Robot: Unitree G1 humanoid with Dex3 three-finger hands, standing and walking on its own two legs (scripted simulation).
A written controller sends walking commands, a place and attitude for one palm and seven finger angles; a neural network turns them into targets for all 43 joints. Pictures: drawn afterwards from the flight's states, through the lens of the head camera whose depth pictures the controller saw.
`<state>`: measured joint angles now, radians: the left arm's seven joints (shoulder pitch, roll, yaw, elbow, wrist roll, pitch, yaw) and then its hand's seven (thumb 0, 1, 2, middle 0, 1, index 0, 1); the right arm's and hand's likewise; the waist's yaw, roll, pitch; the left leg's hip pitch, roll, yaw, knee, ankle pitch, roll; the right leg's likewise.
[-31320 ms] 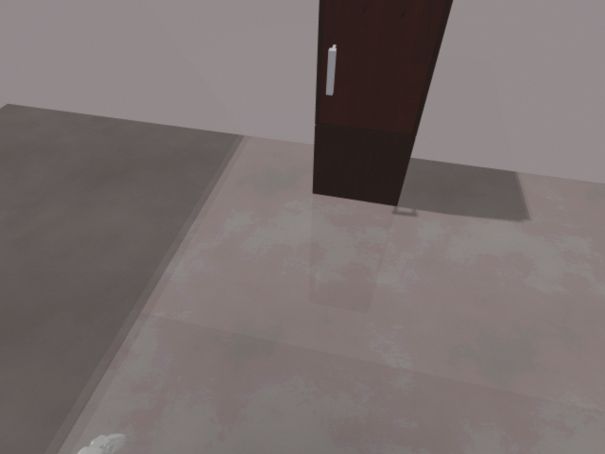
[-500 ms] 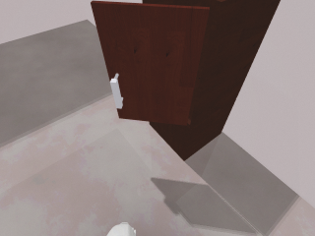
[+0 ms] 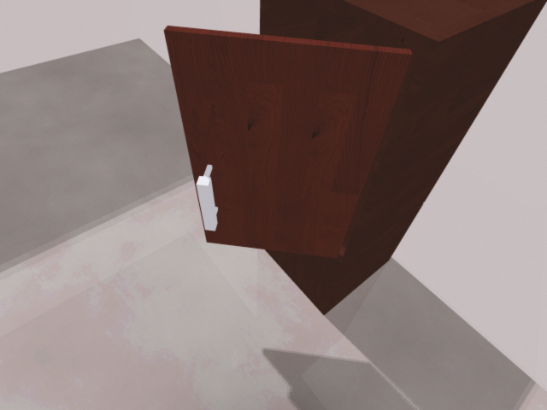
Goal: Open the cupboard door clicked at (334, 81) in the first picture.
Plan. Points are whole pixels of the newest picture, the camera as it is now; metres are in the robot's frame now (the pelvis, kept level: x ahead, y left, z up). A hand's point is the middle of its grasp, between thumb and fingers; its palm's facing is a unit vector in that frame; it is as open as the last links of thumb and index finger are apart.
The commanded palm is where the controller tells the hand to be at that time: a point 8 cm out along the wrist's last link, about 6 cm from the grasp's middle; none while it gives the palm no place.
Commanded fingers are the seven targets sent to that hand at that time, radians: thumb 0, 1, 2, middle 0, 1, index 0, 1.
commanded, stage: come to a stop and stand still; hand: left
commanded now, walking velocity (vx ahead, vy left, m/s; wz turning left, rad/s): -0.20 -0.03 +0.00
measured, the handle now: (210, 198) +0.56 +0.18 -0.11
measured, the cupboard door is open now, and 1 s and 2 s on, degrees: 45 45 45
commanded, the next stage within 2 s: look again from close up in 0.68 s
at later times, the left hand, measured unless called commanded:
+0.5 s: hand out of the picture +0.04 +0.19 -0.18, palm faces +0.06 -0.98 -0.18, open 7.3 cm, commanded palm none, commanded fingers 0.00 0.90 0.90 -0.20 -0.30 -0.20 -0.30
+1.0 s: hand out of the picture +0.02 +0.18 -0.17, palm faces +0.02 -0.97 -0.23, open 7.4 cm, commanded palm none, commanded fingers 0.00 0.90 0.90 -0.20 -0.30 -0.20 -0.30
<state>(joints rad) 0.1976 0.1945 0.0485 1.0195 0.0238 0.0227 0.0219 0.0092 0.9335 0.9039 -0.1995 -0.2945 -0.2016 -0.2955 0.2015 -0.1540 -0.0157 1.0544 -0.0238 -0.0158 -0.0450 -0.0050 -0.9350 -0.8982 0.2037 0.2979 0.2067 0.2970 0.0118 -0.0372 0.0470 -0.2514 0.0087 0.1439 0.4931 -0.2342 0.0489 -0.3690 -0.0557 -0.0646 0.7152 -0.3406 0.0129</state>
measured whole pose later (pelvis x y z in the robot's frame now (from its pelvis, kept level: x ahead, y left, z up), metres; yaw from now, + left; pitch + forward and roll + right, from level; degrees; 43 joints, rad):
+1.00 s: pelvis +0.01 +0.00 +0.00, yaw +0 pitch -2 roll +0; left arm 0.28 0.15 -0.01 1.09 0.02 -0.02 0.03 0.00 0.90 0.90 -0.20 -0.29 -0.21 -0.30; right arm 0.29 -0.18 0.01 1.05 -0.01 -0.03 -0.03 0.01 -0.92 -0.90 0.20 0.30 0.20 0.30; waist 0.00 0.04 0.02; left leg -0.14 -0.01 0.07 0.48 -0.32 0.03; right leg -0.23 -0.04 -0.05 0.52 -0.26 0.01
